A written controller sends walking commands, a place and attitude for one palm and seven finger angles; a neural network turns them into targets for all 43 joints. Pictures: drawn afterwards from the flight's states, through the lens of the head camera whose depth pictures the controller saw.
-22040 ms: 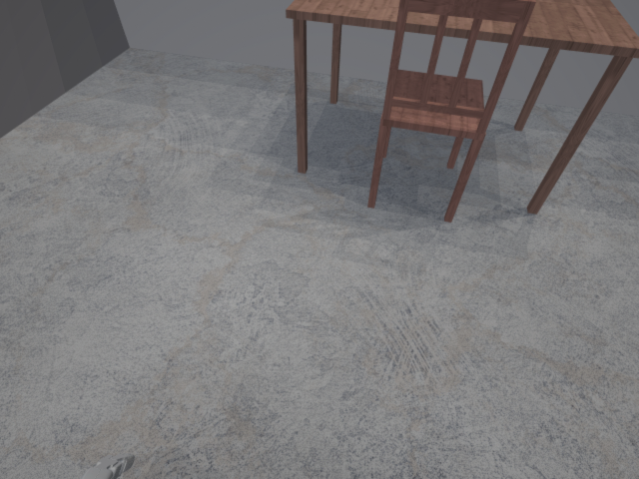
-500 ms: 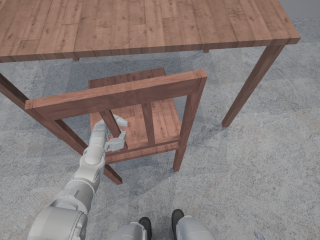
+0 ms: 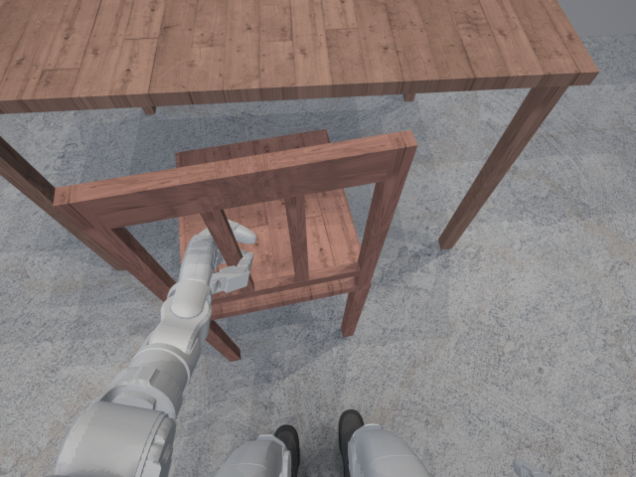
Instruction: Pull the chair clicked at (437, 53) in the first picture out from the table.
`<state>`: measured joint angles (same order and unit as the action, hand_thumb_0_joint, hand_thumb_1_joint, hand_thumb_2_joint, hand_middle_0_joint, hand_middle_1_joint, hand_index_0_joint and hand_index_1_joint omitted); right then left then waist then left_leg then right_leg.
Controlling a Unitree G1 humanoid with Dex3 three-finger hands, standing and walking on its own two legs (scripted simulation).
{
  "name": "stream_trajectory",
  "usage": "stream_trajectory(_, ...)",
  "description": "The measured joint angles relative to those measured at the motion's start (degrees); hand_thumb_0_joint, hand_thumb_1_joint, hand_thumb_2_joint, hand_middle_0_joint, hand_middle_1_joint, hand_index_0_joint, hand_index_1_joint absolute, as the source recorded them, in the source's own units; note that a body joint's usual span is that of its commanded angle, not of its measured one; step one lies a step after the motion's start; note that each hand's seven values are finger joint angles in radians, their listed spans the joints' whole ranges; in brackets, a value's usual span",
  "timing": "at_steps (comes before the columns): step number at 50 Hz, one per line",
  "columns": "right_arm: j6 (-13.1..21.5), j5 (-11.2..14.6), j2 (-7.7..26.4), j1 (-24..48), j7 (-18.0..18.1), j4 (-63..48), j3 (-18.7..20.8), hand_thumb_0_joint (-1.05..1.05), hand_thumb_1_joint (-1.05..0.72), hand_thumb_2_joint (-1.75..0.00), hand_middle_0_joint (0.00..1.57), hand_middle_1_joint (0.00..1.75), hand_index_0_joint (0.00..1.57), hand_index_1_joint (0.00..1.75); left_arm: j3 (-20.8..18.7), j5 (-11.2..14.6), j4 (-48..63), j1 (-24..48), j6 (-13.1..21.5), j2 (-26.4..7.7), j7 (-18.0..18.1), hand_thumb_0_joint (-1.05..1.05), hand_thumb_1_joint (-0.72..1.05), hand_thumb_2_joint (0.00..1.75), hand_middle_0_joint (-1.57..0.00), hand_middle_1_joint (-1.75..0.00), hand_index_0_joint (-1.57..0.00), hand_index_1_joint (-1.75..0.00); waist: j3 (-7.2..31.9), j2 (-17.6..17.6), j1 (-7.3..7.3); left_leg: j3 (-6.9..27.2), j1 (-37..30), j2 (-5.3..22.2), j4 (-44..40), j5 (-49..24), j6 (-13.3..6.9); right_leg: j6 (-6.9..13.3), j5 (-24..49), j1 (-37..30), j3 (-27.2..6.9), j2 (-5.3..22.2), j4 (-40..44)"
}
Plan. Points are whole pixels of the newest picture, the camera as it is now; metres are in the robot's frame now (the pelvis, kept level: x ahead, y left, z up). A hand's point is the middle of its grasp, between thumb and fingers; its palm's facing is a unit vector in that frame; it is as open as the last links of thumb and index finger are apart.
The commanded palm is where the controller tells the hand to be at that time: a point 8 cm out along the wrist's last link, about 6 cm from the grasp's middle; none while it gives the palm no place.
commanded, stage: step backward, pulling the chair out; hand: left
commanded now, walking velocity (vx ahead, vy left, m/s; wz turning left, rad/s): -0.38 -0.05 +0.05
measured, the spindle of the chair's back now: (232, 255) +0.41 +0.12 -0.08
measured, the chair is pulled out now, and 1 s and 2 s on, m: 0.14 0.15 0.22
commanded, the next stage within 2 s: none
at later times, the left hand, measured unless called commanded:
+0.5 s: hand (239, 273) +0.38 +0.11 -0.07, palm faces -0.09 -0.97 -0.24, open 5.5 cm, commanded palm +0.38 +0.16 -0.05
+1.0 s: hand (238, 276) +0.37 +0.11 -0.06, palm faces -0.04 -0.97 -0.22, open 5.6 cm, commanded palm +0.37 +0.17 -0.06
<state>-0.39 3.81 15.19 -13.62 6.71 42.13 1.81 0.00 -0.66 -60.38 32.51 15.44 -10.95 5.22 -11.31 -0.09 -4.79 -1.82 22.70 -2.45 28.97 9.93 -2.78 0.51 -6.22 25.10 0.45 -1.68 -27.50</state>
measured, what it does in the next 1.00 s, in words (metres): lifts its left foot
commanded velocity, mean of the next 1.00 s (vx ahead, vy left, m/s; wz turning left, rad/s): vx -0.38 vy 0.00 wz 0.05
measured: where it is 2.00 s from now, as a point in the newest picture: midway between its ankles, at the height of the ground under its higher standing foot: outside the picture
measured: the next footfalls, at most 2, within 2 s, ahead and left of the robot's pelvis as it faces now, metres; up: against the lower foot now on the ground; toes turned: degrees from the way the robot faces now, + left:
left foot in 1.06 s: -0.04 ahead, +0.14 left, +0.00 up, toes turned +0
right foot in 1.80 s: +0.01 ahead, -0.11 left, +0.00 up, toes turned +4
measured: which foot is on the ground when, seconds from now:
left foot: down 0.00-0.84, up 0.86-1.00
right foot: down 0.00-1.00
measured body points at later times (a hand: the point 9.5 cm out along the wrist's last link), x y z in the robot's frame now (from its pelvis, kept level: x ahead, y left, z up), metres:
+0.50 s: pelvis +0.00 +0.00 +0.00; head +0.11 -0.02 +0.43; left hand +0.38 +0.16 -0.05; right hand +0.06 -0.28 -0.14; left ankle +0.05 +0.09 -0.73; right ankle +0.09 -0.10 -0.73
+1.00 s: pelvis -0.01 -0.01 +0.00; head +0.11 -0.03 +0.43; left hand +0.37 +0.16 -0.05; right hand +0.06 -0.27 -0.14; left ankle -0.05 +0.12 -0.71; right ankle +0.09 -0.10 -0.73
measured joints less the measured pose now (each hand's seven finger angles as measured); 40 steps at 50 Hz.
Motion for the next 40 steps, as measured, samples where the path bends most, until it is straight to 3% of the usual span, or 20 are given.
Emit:
stream_trajectory(12,0.8,-0.6,-3.3,0.6,-0.1,0.5,-1.1,0.01,-0.91,-0.90,0.20,0.30,0.20,0.30,-1.3,1.5,-0.6,-0.7,0.1,0.0,-0.7,0.03,0.64,0.75,-0.26,-1.21,-0.50,-1.45,-0.9,-1.4,0.90,0.4,-0.8,1.0,1.4,1.1,1.2,2.1,-0.5,-1.1,0.5,-1.0,-0.7)
stream_trajectory(16,1.5,-0.4,-2.9,0.9,-0.2,0.8,-1.1,0.01,-0.91,-0.89,0.21,0.30,0.20,0.30,-2.1,1.6,-1.1,-0.9,1.0,0.0,-0.5,0.03,0.62,0.77,-0.27,-1.20,-0.50,-1.45,-0.7,-2.5,0.55,1.0,0.1,1.6,2.4,2.4,1.8,2.4,-0.1,-1.2,1.1,-1.6,0.5)
stream_trajectory(20,1.4,-0.1,-1.5,1.0,-0.3,0.9,-0.8,0.01,-0.91,-0.89,0.21,0.30,0.20,0.30,-2.1,1.1,-1.1,-0.6,1.2,0.5,-0.2,0.03,0.63,0.76,-0.27,-1.20,-0.50,-1.45,-0.8,-2.7,0.10,2.2,1.2,1.1,4.6,8.9,2.6,2.3,1.1,-1.9,1.7,-1.4,2.7)
stream_trajectory(22,1.3,0.0,-0.5,1.0,-0.2,0.9,-0.7,0.01,-0.91,-0.89,0.21,0.30,0.20,0.30,-1.6,0.6,-0.8,-0.3,0.8,0.7,-0.2,0.03,0.63,0.76,-0.26,-1.21,-0.50,-1.45,-0.9,-2.7,0.04,2.5,1.0,1.0,3.8,7.3,2.6,2.0,1.4,-2.2,1.9,-1.3,3.2)
stream_trajectory(25,0.6,0.1,0.6,1.0,0.2,0.7,-0.5,0.01,-0.91,-0.90,0.20,0.30,0.20,0.30,-0.3,0.1,0.0,0.0,-0.2,0.7,-0.3,0.03,0.64,0.74,-0.26,-1.22,-0.50,-1.45,-1.0,-2.3,0.09,2.3,0.2,0.9,1.3,-1.5,1.1,1.2,1.1,-2.0,2.0,-1.1,2.2)
stream_trajectory(29,-0.1,0.1,0.2,1.0,0.4,-0.2,-0.3,0.01,-0.91,-0.90,0.20,0.30,0.20,0.30,1.1,0.2,0.2,0.3,-0.9,0.2,-0.4,0.03,0.64,0.73,-0.25,-1.23,-0.50,-1.45,-0.7,0.0,0.76,0.9,-0.7,-0.4,0.2,0.0,-0.1,-0.3,-0.9,-0.7,0.5,0.3,-0.6)
stream_trajectory(33,0.3,-0.9,-0.9,1.1,0.4,-0.6,-0.3,0.01,-0.91,-0.90,0.20,0.30,0.20,0.30,0.6,0.4,0.3,0.3,-1.1,0.3,-0.7,0.03,0.65,0.73,-0.24,-1.23,-0.50,-1.45,-1.4,-0.1,0.94,0.8,-1.5,-0.6,-0.5,-0.4,-0.1,0.4,-4.8,-0.8,0.4,0.3,-2.1)
stream_trajectory(36,0.4,-1.3,-2.5,1.2,-0.1,-0.1,-0.8,0.01,-0.91,-0.90,0.20,0.30,0.20,0.30,-0.3,0.5,0.1,0.1,-1.3,0.1,-1.1,0.04,0.64,0.74,-0.24,-1.23,-0.50,-1.45,-2.1,0.0,1.24,0.8,-2.5,-0.3,0.2,0.1,0.4,1.0,0.5,-2.4,0.4,0.0,-0.4)
stream_trajectory(40,0.3,-0.9,-3.8,1.3,-0.2,-0.1,-1.4,0.01,-0.91,-0.90,0.20,0.30,0.20,0.30,-1.1,1.6,-0.5,0.1,-1.4,-0.1,-1.1,0.04,0.64,0.75,-0.25,-1.21,-0.50,-1.45,-2.2,-1.2,1.24,1.5,-1.7,0.7,1.9,1.0,1.3,2.5,-0.5,-2.4,1.1,-0.9,-0.8)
